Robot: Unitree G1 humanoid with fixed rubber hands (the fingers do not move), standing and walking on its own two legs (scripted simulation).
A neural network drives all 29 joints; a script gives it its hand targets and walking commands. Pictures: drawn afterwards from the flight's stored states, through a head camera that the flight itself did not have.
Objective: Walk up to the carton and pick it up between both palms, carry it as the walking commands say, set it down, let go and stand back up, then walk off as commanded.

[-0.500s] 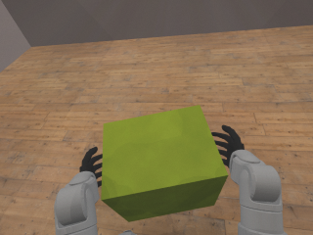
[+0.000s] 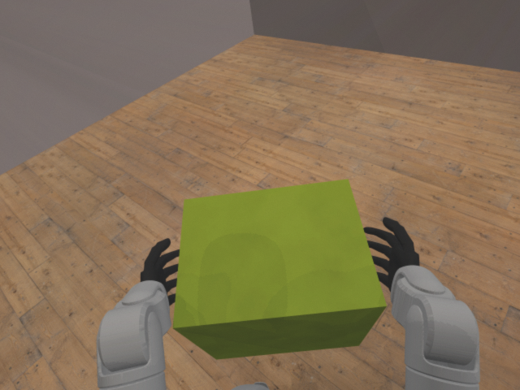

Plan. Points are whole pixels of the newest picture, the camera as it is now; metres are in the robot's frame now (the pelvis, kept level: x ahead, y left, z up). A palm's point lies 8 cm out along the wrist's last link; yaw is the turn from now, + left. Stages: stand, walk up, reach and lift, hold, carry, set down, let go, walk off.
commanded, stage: carry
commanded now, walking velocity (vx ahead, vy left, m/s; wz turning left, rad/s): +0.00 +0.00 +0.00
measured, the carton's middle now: (276, 276) +0.30 -0.01 +0.01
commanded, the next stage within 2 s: none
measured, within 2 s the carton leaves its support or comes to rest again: neither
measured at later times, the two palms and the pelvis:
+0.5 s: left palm out of the picture +0.15 +0.38 +0.04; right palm (229, 288) +0.25 +0.06 +0.07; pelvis -0.05 +0.15 -0.01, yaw +9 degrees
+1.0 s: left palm out of the picture +0.13 +0.37 +0.06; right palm (236, 315) +0.21 +0.05 +0.08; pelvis -0.09 +0.16 +0.00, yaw +9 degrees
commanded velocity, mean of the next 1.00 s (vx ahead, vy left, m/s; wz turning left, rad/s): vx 0.00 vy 0.00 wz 0.00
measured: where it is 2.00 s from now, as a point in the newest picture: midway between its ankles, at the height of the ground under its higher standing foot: outside the picture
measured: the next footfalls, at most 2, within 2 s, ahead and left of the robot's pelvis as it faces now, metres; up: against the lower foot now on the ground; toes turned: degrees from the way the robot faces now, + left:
left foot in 0.28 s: +0.03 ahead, +0.33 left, +0.00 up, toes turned -4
right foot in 0.62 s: -0.02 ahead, +0.08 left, +0.00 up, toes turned +4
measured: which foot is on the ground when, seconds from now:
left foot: up 0.00-0.26, down 0.28-1.00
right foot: down 0.00-0.26, up 0.28-0.60, down 0.62-1.00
